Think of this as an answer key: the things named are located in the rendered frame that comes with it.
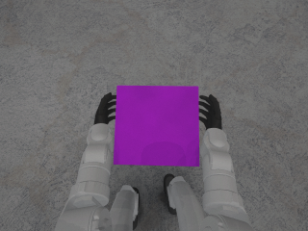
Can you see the left robot hand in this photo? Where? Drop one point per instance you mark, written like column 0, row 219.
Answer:
column 102, row 113

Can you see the robot left thigh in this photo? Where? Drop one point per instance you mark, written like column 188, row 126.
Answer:
column 124, row 209

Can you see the right robot hand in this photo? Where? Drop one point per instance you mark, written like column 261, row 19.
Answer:
column 213, row 116

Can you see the robot right upper arm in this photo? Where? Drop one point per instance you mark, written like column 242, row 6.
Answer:
column 218, row 222

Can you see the robot left upper arm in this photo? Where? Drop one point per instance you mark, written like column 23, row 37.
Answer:
column 90, row 218

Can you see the robot left foot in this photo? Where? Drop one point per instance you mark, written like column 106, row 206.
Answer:
column 135, row 222

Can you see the carton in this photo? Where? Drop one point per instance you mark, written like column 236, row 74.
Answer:
column 157, row 126

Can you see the robot left forearm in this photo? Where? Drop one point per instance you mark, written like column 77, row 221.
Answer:
column 92, row 183

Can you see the robot right forearm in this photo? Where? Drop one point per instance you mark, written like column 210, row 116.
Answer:
column 220, row 188

